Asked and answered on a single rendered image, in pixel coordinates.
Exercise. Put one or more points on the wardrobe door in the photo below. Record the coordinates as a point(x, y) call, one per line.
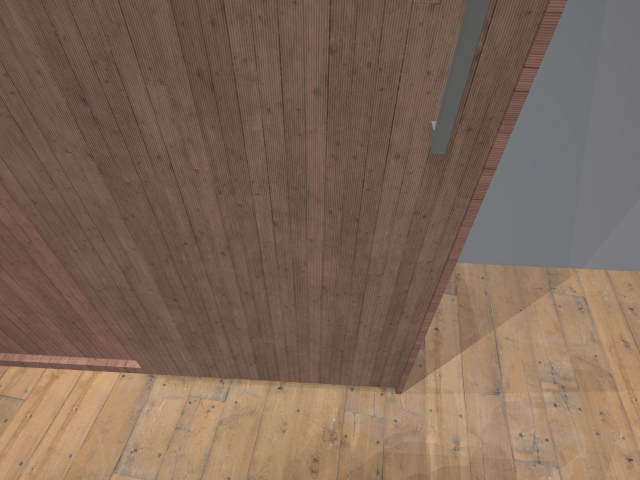
point(245, 188)
point(43, 308)

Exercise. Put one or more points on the handle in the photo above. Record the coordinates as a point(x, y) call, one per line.
point(469, 34)

